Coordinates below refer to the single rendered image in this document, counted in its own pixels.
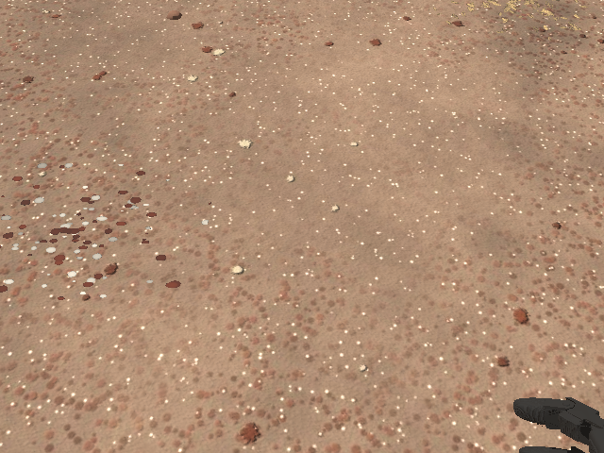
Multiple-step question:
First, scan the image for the right robot hand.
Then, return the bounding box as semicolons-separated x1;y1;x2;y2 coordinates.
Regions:
513;397;604;453

